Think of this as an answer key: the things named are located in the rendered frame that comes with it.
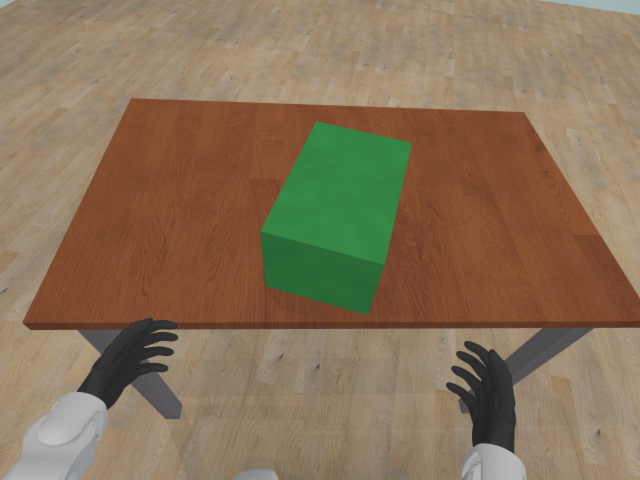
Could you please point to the table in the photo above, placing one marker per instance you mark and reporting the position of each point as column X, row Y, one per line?
column 487, row 234

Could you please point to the robot right hand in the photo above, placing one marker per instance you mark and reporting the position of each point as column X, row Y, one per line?
column 492, row 411

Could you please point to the robot left hand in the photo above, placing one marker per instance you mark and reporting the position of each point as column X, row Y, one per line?
column 119, row 365

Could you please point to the robot left forearm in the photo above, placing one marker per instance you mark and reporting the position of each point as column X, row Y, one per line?
column 61, row 445

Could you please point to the carton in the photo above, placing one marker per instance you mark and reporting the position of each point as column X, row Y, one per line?
column 327, row 235

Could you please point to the robot right forearm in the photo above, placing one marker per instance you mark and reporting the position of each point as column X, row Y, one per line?
column 492, row 462

